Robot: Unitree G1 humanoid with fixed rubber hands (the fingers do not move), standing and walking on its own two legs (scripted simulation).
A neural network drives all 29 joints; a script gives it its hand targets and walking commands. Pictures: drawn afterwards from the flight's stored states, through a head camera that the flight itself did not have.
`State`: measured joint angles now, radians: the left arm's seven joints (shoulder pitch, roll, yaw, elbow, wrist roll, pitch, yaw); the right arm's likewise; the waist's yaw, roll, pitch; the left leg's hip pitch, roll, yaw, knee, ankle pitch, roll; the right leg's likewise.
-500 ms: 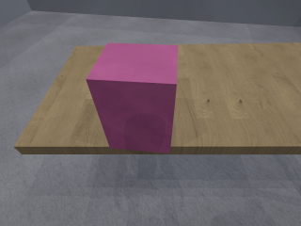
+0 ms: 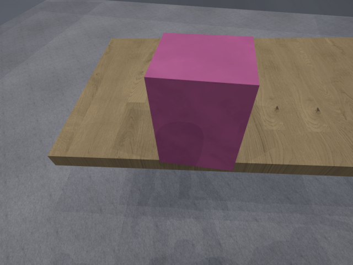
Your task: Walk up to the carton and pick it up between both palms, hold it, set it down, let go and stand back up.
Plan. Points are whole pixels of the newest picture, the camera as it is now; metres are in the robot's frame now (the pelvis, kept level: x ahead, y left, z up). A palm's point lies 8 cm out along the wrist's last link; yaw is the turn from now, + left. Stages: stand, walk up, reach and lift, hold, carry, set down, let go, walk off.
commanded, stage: walk up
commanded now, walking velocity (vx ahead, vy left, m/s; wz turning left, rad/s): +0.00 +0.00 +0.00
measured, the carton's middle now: (200, 106) +0.45 -0.01 +0.12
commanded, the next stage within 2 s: stand in 1.64 s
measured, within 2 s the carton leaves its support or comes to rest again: neither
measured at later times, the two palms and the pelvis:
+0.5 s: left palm out of the picture -0.01 +0.24 -0.14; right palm out of the picture +0.01 -0.19 -0.14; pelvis +0.01 +0.03 +0.01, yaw -2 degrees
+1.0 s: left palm out of the picture +0.06 +0.25 -0.14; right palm out of the picture -0.02 -0.20 -0.14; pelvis +0.00 +0.03 +0.00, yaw -7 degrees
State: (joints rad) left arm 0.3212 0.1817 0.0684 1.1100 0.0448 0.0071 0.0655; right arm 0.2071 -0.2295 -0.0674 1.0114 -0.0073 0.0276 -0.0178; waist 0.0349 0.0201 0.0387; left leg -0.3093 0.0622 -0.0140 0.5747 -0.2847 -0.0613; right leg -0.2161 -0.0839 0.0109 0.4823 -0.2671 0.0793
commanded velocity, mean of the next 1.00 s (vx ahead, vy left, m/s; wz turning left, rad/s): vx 0.00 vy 0.00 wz -0.10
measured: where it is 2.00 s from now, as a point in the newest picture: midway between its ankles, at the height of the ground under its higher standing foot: outside the picture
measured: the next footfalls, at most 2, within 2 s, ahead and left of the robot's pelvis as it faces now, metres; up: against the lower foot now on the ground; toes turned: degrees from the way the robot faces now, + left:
left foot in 0.02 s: +0.06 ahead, +0.15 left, +0.00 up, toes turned -4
right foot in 0.28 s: +0.03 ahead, -0.08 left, +0.00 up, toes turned -4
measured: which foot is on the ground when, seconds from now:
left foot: up 0.00-0.00, down 0.02-1.00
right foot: down 0.00-0.02, up 0.04-0.26, down 0.28-1.00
